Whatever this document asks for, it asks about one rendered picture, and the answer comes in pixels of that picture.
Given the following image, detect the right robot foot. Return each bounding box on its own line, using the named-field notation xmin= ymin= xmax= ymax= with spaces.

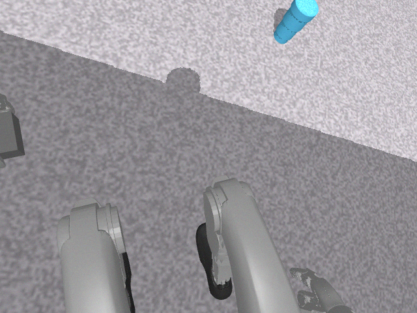
xmin=196 ymin=223 xmax=232 ymax=300

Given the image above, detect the left robot hand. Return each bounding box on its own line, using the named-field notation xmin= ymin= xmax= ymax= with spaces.
xmin=0 ymin=93 xmax=15 ymax=168

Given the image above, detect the right robot hand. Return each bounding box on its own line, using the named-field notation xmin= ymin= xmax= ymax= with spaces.
xmin=290 ymin=267 xmax=345 ymax=313

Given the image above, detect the left robot foot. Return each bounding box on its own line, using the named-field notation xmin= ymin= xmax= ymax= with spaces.
xmin=122 ymin=252 xmax=136 ymax=313

